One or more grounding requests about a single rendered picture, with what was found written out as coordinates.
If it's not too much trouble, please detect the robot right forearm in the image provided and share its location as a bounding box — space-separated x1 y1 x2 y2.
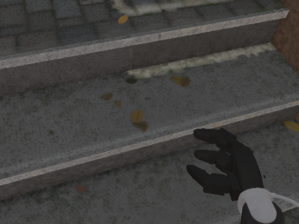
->
237 188 285 224

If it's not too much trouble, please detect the robot right hand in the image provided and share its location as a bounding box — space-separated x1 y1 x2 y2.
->
186 128 265 201

